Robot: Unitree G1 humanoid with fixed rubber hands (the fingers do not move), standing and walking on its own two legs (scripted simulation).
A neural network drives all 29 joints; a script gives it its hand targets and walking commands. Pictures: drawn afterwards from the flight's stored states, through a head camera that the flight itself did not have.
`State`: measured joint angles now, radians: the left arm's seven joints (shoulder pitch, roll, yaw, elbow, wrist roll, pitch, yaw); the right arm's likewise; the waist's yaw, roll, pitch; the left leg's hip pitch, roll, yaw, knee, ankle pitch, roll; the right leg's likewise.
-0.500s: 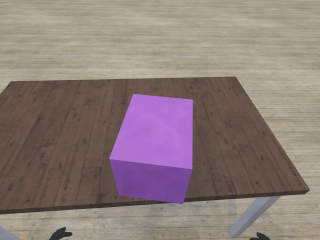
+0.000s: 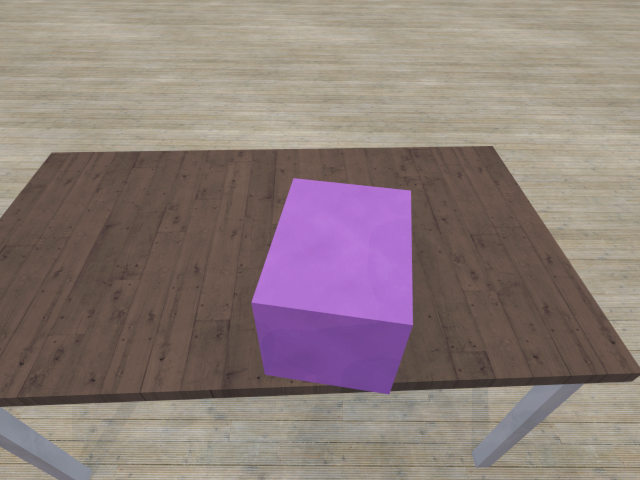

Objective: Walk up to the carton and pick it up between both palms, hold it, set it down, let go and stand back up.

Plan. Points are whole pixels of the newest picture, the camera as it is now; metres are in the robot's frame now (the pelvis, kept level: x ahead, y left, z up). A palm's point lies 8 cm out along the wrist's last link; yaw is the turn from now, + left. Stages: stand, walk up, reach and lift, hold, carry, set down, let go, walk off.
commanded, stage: stand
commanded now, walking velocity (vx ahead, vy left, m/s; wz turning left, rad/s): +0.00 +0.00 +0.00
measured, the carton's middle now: (339, 281) +0.44 -0.02 -0.03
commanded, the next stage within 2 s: none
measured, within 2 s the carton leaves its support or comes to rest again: neither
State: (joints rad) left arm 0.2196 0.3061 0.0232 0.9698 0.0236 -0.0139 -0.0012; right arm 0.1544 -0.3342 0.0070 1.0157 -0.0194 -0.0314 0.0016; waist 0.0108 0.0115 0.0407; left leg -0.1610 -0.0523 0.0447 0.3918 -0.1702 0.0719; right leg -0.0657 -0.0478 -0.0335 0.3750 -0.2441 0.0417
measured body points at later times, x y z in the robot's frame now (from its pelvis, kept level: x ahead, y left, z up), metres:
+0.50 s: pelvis +0.00 +0.00 +0.00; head +0.01 +0.00 +0.45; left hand +0.06 +0.30 -0.13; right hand +0.10 -0.29 -0.13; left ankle +0.03 +0.07 -0.74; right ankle -0.02 -0.14 -0.74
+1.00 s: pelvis +0.02 +0.00 +0.00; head +0.02 +0.00 +0.45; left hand +0.08 +0.29 -0.13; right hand +0.11 -0.30 -0.13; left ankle +0.03 +0.07 -0.74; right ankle -0.02 -0.15 -0.74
